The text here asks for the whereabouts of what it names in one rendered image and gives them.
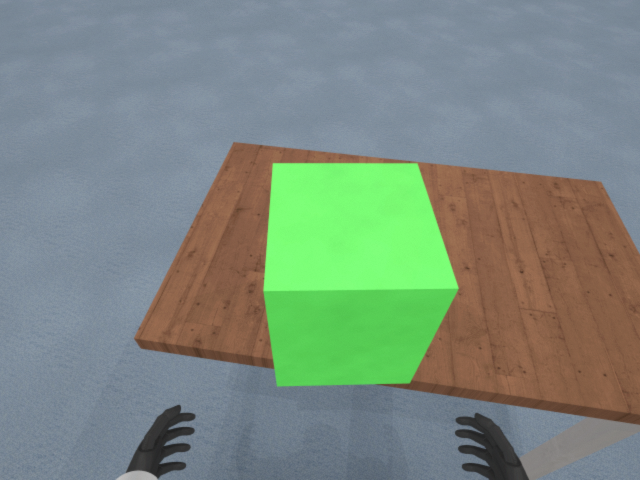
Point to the left robot hand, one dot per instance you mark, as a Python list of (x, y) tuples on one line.
[(152, 451)]

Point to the right robot hand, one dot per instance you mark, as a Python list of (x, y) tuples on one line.
[(499, 453)]

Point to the carton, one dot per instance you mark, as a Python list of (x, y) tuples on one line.
[(357, 276)]

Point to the table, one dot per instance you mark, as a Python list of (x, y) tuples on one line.
[(547, 314)]

